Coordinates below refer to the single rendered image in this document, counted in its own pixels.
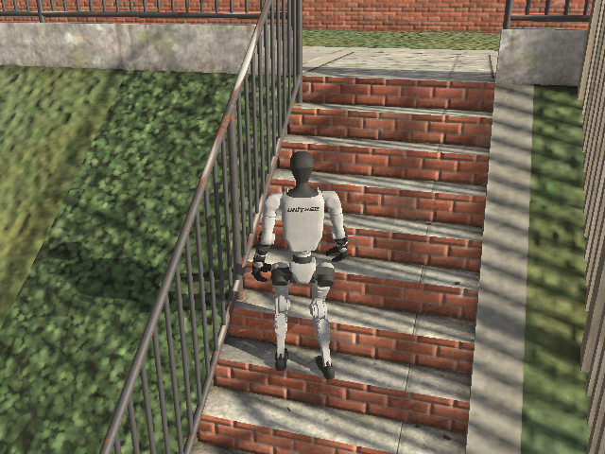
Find stairs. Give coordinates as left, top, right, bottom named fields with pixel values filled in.
left=191, top=76, right=495, bottom=454

